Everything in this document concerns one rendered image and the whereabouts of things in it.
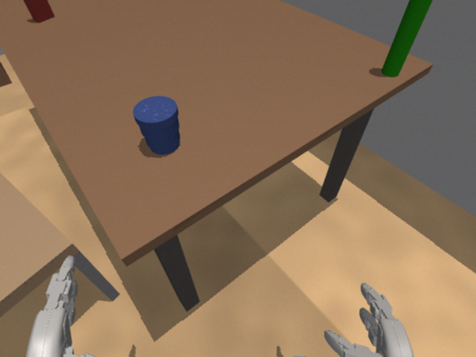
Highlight left robot hand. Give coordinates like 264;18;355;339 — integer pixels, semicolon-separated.
26;255;95;357

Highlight table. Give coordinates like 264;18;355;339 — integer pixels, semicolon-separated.
0;0;433;311

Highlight right robot hand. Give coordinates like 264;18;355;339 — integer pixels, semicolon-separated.
324;283;414;357

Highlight chair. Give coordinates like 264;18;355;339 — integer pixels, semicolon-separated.
0;173;120;317

